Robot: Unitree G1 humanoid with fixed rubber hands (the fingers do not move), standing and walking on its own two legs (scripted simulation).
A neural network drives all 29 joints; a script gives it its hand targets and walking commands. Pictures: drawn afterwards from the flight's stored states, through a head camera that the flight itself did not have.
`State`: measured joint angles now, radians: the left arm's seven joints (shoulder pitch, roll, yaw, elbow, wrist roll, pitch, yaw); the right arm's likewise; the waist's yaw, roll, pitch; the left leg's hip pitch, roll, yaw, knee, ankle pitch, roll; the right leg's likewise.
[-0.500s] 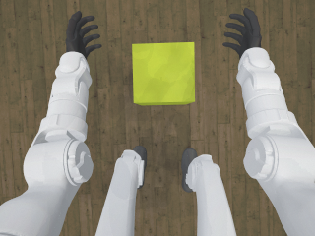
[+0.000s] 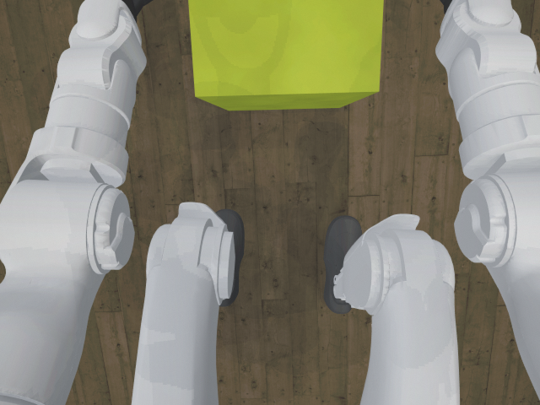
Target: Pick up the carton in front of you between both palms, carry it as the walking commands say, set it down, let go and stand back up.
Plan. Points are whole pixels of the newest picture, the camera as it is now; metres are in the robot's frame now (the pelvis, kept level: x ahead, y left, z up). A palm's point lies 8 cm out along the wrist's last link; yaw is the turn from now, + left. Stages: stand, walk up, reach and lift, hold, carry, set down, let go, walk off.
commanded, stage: reach and lift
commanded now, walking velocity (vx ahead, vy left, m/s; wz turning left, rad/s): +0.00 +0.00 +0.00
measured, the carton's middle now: (283, 31) +0.55 +0.02 -0.28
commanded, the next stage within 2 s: none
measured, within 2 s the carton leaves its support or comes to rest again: leaves its support in 1.04 s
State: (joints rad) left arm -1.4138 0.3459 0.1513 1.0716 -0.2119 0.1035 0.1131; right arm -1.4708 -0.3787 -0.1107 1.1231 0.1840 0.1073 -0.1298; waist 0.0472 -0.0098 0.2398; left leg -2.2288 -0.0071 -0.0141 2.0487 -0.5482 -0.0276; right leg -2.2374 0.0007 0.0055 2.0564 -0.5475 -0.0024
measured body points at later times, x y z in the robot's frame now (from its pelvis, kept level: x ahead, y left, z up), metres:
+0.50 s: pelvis +0.00 +0.00 -0.04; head +0.38 +0.00 +0.19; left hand +0.55 +0.20 -0.22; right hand +0.58 -0.16 -0.23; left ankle +0.11 +0.13 -0.37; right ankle +0.11 -0.12 -0.37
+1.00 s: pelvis -0.01 +0.00 -0.05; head +0.37 +0.00 +0.19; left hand +0.56 +0.18 -0.21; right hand +0.58 -0.13 -0.22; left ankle +0.11 +0.13 -0.37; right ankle +0.11 -0.12 -0.37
